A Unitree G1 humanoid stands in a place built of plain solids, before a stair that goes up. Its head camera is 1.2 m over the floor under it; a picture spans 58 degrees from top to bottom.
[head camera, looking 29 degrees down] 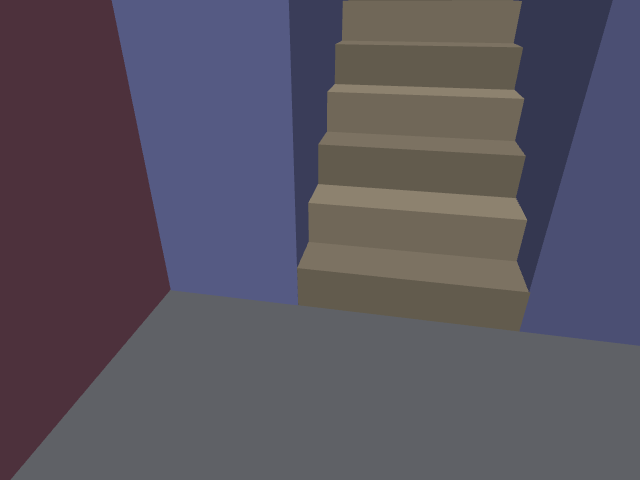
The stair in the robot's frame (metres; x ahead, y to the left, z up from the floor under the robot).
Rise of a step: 0.20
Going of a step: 0.24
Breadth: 0.95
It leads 11 degrees to the right of straight ahead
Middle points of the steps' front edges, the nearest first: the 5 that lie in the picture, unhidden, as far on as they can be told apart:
1.47 -0.36 0.20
1.70 -0.40 0.40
1.94 -0.45 0.60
2.17 -0.49 0.80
2.40 -0.54 1.00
